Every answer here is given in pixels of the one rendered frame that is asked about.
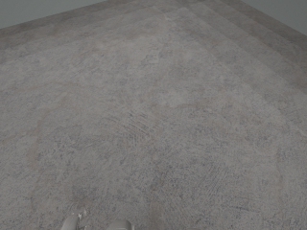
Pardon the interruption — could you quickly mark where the robot left thigh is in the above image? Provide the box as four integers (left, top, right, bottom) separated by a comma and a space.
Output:
107, 219, 135, 230

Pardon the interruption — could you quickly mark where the left robot hand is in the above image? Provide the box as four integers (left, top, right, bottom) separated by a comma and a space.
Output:
60, 208, 91, 230

